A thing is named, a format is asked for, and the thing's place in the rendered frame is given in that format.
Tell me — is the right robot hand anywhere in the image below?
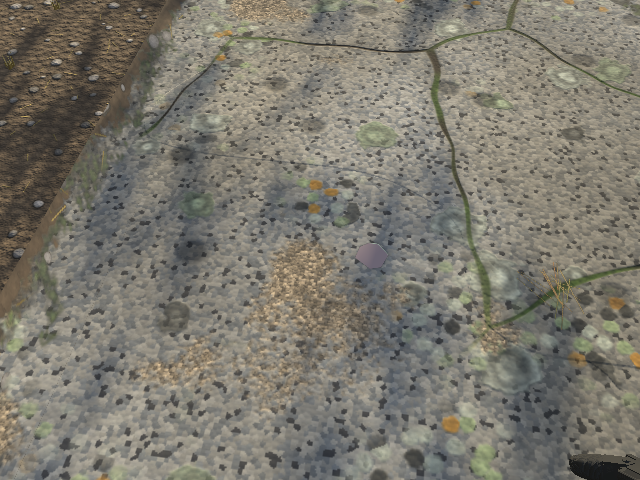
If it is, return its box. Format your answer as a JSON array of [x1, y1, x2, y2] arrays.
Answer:
[[569, 454, 640, 480]]

